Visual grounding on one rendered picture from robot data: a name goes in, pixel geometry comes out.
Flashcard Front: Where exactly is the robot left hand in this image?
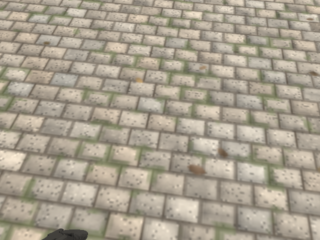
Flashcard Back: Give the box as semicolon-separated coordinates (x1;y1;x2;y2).
42;228;88;240

